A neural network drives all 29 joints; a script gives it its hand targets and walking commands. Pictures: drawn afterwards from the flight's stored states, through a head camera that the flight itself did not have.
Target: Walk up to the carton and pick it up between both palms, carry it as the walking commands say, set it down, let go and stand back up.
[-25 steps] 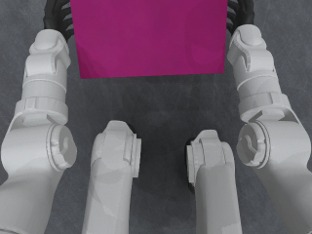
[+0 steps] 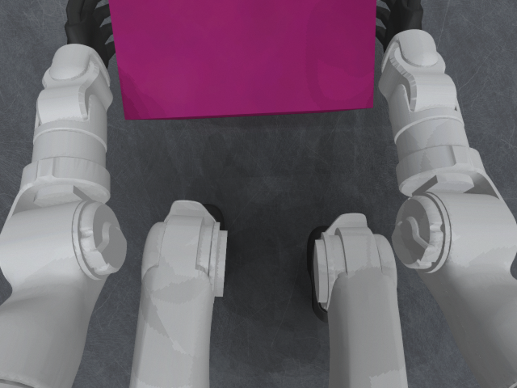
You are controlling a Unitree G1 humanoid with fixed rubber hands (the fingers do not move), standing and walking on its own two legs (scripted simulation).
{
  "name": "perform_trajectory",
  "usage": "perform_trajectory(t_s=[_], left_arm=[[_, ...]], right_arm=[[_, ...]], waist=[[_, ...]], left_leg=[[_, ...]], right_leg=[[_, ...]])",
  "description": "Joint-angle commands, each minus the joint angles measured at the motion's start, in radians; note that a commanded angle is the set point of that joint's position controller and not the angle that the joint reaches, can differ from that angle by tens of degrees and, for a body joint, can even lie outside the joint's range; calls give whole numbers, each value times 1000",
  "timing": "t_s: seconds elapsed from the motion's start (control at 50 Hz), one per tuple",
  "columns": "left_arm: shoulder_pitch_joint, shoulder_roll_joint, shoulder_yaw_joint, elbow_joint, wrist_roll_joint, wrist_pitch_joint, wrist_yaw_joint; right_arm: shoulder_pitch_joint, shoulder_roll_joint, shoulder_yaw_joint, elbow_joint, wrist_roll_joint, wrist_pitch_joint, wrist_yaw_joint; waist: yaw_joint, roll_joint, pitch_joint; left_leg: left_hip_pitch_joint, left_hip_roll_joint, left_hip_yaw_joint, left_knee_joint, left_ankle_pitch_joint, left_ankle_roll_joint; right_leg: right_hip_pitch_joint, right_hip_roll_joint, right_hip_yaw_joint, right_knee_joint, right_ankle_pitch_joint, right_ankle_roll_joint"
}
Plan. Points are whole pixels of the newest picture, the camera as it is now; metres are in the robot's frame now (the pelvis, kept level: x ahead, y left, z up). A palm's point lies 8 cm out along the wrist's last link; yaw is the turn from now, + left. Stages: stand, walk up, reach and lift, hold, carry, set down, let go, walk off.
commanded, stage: set down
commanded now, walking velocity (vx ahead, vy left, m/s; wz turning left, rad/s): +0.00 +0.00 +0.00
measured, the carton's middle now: (248, 66) +0.51 +0.07 -0.24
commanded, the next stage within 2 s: none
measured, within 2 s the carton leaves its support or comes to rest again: neither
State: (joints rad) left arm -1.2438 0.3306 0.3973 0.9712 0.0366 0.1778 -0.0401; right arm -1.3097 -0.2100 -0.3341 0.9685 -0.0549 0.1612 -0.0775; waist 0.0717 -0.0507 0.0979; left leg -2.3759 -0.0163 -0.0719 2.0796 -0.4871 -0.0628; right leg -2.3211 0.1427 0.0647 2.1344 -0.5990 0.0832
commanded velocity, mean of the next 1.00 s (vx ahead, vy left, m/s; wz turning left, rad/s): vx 0.00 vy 0.00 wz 0.00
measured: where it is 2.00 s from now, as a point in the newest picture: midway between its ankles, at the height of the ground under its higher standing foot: (264, 278)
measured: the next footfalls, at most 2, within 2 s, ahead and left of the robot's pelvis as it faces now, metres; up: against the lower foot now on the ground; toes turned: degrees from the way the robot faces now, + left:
none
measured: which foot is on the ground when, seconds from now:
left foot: down 0.00-1.00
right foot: down 0.00-1.00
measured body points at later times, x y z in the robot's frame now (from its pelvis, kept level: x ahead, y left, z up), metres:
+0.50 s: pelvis +0.00 +0.00 -0.01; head +0.35 +0.02 +0.27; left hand +0.51 +0.27 -0.16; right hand +0.57 -0.12 -0.16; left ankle +0.12 +0.14 -0.35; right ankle +0.10 -0.13 -0.35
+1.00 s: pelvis +0.00 +0.00 -0.01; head +0.36 +0.03 +0.25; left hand +0.49 +0.31 -0.18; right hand +0.54 -0.14 -0.19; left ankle +0.12 +0.14 -0.35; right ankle +0.10 -0.12 -0.35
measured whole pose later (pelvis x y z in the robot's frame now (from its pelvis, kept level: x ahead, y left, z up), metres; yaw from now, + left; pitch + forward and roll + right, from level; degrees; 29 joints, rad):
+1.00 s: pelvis +0.00 +0.00 -0.01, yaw +1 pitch +39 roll +0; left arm -1.26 0.49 0.24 1.10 -0.22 0.01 0.00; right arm -1.26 -0.37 -0.07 0.97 0.18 0.06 -0.10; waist 0.06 -0.02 0.27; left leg -2.33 0.00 -0.05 2.13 -0.49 -0.04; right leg -2.26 0.09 0.05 2.19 -0.62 0.07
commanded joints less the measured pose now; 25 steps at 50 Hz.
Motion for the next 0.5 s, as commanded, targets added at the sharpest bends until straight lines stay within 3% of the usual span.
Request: perform_trajectory(t_s=[0.0,0.28,0.48], left_arm=[[-409,-693,-293,-29,-56,-7,-229],[-359,-578,-274,2,-78,-36,-195],[-267,-261,-215,78,-118,-105,-92]], right_arm=[[-323,767,299,37,36,15,210],[-261,661,299,55,39,-7,189],[-194,364,302,81,83,-65,110]], waist=[[51,-28,-839],[42,-21,-849],[40,-15,-865]], left_leg=[[531,-39,144,-127,243,49],[545,-32,140,-109,270,40],[593,-13,144,-102,252,27]], right_leg=[[311,7,-137,-197,192,-55],[332,-5,-135,-176,222,-52],[401,-28,-128,-160,210,-35]])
